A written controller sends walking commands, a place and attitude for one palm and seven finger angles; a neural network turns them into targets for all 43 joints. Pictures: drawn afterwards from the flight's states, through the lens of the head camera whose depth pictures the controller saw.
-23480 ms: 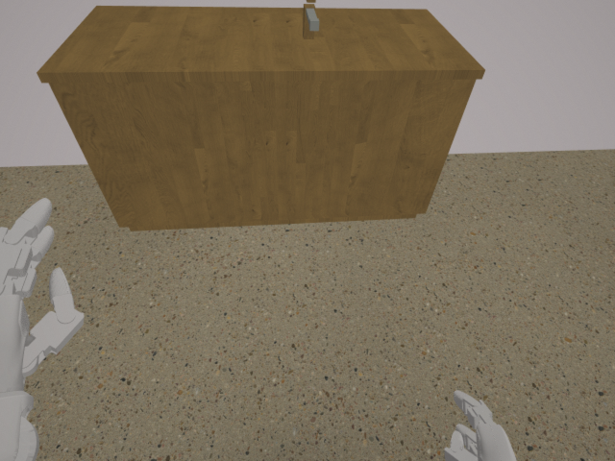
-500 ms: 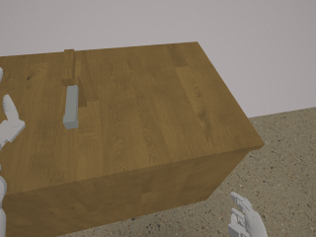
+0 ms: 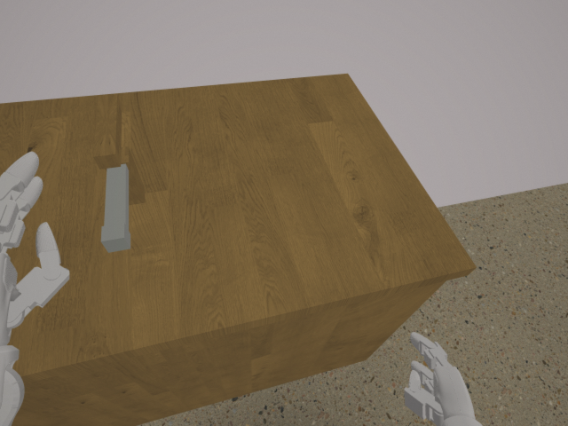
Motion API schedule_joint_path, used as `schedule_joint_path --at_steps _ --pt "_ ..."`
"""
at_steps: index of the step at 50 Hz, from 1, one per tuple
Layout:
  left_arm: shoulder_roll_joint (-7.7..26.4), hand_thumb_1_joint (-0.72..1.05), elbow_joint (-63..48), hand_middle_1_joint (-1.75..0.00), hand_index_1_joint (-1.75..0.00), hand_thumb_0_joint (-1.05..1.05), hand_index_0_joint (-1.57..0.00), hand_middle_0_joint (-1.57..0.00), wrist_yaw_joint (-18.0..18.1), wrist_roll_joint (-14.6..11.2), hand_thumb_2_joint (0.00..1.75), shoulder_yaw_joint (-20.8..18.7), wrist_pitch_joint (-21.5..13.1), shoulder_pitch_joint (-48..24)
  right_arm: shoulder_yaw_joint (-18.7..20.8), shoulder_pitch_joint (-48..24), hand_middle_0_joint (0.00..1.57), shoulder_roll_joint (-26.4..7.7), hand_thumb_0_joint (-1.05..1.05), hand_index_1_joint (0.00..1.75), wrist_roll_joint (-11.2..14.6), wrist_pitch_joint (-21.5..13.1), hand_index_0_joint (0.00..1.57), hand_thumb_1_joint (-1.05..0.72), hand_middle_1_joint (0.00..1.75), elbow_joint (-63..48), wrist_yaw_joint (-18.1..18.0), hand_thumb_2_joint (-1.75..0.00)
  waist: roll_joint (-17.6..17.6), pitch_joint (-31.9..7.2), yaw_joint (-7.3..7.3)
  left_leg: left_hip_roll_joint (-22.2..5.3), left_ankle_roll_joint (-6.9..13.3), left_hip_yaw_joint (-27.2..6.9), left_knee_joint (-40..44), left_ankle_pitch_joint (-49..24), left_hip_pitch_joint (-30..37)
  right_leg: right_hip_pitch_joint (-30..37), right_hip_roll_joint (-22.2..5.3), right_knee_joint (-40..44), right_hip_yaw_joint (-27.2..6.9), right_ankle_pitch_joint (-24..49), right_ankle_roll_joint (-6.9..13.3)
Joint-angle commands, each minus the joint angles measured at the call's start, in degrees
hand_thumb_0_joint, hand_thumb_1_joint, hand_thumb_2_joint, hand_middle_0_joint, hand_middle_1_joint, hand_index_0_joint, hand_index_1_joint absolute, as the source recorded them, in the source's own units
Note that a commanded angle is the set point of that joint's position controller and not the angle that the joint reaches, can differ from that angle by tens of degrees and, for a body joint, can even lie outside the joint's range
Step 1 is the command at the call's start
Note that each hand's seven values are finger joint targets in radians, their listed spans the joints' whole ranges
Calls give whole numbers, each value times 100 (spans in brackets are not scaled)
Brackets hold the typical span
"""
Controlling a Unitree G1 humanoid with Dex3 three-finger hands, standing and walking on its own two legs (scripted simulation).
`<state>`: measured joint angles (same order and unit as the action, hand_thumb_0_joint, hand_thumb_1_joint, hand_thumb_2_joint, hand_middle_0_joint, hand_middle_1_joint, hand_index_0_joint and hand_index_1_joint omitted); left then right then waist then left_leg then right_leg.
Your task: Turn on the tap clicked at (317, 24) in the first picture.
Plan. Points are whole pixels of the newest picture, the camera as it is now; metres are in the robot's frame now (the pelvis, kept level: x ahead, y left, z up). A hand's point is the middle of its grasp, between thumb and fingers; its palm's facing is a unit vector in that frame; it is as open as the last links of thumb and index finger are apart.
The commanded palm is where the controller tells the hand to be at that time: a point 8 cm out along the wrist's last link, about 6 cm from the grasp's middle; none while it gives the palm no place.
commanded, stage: come to a stop and stand still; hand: left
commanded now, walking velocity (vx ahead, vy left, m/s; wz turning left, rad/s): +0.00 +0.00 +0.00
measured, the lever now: (116, 237) +0.32 +0.26 +0.07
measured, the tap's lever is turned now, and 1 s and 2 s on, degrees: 0 0 0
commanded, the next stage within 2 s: look again from close up in 0.22 s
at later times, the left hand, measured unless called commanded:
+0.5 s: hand (39, 287) +0.21 +0.27 +0.15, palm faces +0.38 -0.85 -0.37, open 7.5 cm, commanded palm +0.15 +0.29 +0.17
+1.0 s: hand (48, 317) +0.18 +0.24 +0.15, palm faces +0.30 -0.87 -0.40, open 7.4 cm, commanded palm +0.13 +0.29 +0.17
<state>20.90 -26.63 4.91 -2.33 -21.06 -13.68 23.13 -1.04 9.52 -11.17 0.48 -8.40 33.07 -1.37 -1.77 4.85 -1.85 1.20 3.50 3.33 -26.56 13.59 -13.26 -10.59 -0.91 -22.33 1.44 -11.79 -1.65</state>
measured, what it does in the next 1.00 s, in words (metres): stands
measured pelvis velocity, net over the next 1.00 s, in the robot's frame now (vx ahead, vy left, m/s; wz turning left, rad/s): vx -0.03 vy -0.02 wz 0.02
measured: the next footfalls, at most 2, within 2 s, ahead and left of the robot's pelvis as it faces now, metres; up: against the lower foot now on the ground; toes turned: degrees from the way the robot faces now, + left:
none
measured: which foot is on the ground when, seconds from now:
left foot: down 0.00-1.00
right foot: down 0.00-1.00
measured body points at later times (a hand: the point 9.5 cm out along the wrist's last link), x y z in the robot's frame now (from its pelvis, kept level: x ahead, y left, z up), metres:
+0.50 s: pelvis -0.01 +0.01 +0.00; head +0.03 +0.04 +0.45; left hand +0.18 +0.31 +0.17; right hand +0.18 -0.20 -0.07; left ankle +0.01 +0.07 -0.74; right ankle +0.00 -0.14 -0.74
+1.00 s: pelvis -0.03 -0.02 -0.01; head -0.03 -0.03 +0.44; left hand +0.16 +0.29 +0.17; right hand +0.19 -0.23 -0.07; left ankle +0.01 +0.07 -0.74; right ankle -0.01 -0.14 -0.74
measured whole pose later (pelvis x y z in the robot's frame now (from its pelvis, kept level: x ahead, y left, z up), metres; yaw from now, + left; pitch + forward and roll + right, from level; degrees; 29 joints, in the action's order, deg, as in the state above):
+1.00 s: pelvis -0.03 -0.02 -0.01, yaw +1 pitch -1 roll +0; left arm 24.0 -23.1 -5.3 -8.0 -23.1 1.9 19.0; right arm -2.2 7.3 -14.1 0.2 -7.0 33.0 0.0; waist 0.9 0.7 -3.2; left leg 1.9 2.4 2.7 -32.5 13.6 -18.1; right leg -17.2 -1.1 -34.3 1.5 -16.2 0.2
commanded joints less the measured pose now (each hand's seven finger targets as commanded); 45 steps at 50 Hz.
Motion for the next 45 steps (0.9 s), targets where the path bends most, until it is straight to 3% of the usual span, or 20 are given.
schedule_joint_path --at_steps 1,2,6,7,11,12,16,17,21,22,24,35,36,37,38,39,40,41,43,45 --pt "1110 90 -1425 -30 -30 0 -20 -20 173 -59 90 -759 -344 -240 292 -422 20 -719 0 30 46 -221 20 -90 30 -922 -93 -90 684 -1208 19 -579 -312 -570 458 -1625 416 448 -233 33 -178 1344 240" --pt "940 90 -1267 -30 -30 0 -20 -20 140 -90 90 -610 -337 -154 279 -338 20 -723 0 30 8 -190 20 -90 30 -917 -93 -90 616 -1200 32 -583 -296 -597 518 -1542 312 492 -212 54 -122 1275 228" --pt "1086 90 -1482 -30 -30 0 -20 -20 181 -82 90 -752 -317 -131 302 -395 20 -727 0 30 42 -181 20 -90 30 -955 -112 -90 627 -1298 30 -585 -324 -592 451 -1658 425 546 -234 48 -154 1426 237" --pt "889 90 -1388 -30 -30 0 -20 -20 144 -100 90 -554 -322 -125 298 -296 20 -754 0 30 6 -151 20 -90 30 -931 -101 -90 612 -1286 47 -580 -320 -622 484 -1732 393 543 -201 61 -106 1407 237" --pt "1021 90 -1382 -30 -30 0 -20 -20 182 -64 90 -658 -284 -160 302 -371 20 -737 0 30 48 -156 20 -90 30 -955 -107 -90 629 -1217 36 -644 -382 -663 561 -1585 415 484 -203 39 -86 1174 224" --pt "806 90 -1277 -30 -30 0 -20 -20 141 -79 90 -441 -287 -168 301 -286 20 -767 0 30 12 -122 20 -90 30 -928 -103 -90 568 -1191 57 -637 -351 -664 609 -1445 347 473 -183 78 -61 1094 221" --pt "986 90 -1299 -30 -30 0 -20 -20 182 -54 90 -605 -263 -208 299 -380 20 -754 0 30 57 -122 20 -90 30 -949 -110 -90 567 -1099 44 -643 -386 -703 689 -1125 262 496 -198 97 -80 974 220" --pt "787 90 -1170 -30 -30 0 -20 -20 144 -70 90 -410 -273 -212 289 -298 20 -768 0 30 20 -94 20 -90 30 -926 -103 -90 519 -1047 61 -632 -351 -714 750 -946 172 481 -177 145 -59 884 220" --pt "1031 90 -1383 -30 -30 0 -20 -20 193 -40 90 -634 -289 -233 300 -396 20 -751 0 30 56 -124 20 -90 30 -956 -110 -90 664 -1086 50 -614 -357 -732 766 -713 132 560 -197 118 -89 840 228" --pt "834 90 -1186 -30 -30 0 -20 -20 154 -68 90 -463 -290 -178 279 -306 20 -766 0 30 14 -90 20 -90 30 -916 -105 -90 529 -1018 58 -599 -338 -783 839 -621 -7 584 -164 164 -36 768 221" --pt "968 90 -1339 -30 -30 0 -20 -20 161 -49 90 -567 -329 -225 327 -292 20 -779 0 30 30 -122 20 -90 30 -951 -104 -90 624 -1033 63 -645 -325 -785 823 -446 -29 644 -207 134 -84 733 232" --pt "919 90 -1184 -30 -30 0 -20 -20 155 -42 90 -553 -349 -82 350 -227 20 -781 0 30 43 -120 20 -90 30 -913 -98 -90 557 -990 79 -623 -314 -831 831 -365 -90 649 -222 168 -106 702 244" --pt "5120 90 -3544 -30 -30 0 -20 -20 290 212 90 -1817 -972 -5394 -686 784 20 -1164 0 30 420 124 20 -90 30 -1643 -541 -90 2033 -1312 506 -566 -209 -1149 717 512 -1337 1054 294 -1027 -132 -424 -125" --pt "2529 90 29 -30 -30 0 -20 -20 -44 630 90 -1706 187 -3381 402 -358 20 -853 0 30 -317 -21 20 -90 30 -758 -377 -90 1555 -1962 -379 -401 -811 -902 471 -1409 722 -133 301 -1050 175 111 508" --pt "1579 90 265 -30 -30 0 -20 -20 -265 -129 90 -689 569 -2320 337 -64 20 -1031 0 30 -182 -175 20 -90 30 -905 -32 -90 1062 -1894 -174 -425 -1010 -1045 337 -3348 1237 -606 311 -865 433 290 474" --pt "1446 90 -151 -30 -30 0 -20 -20 -584 -400 90 -1036 835 -2199 431 -161 20 -1243 0 30 -166 -256 20 -90 30 -758 36 -90 913 -2255 -327 -501 -913 -889 87 -3719 1832 -820 312 -770 275 456 378" --pt "1483 90 -262 -30 -30 0 -20 -20 -838 -680 90 -1015 1188 -1575 416 -278 20 -1241 0 30 -106 -266 20 -90 30 -772 13 -90 1019 -2275 -474 -424 -824 -767 10 -3967 1884 -628 236 -724 294 690 389" --pt "717 90 138 -30 -30 0 -20 -20 -1024 -831 90 -496 1592 -883 264 -550 20 -1090 0 30 63 -248 20 -90 30 -763 103 -90 895 -1867 -437 -429 -829 -750 46 -3692 1709 -792 278 -789 345 528 348" --pt "931 90 -461 -30 -30 0 -20 -20 -1163 -646 90 -308 1815 -937 256 -682 20 -1199 0 30 71 -209 20 -90 30 -797 176 -90 648 -1351 -392 -350 -644 -692 -8 -2742 1002 -810 228 -760 496 814 331" --pt "1193 90 -660 -30 -30 0 -20 -20 -1120 -490 90 -551 1662 -717 261 -740 20 -1177 0 30 47 -155 20 -90 30 -876 175 -90 195 -1157 -322 -292 -540 -730 48 -1544 503 -847 280 -826 559 573 329"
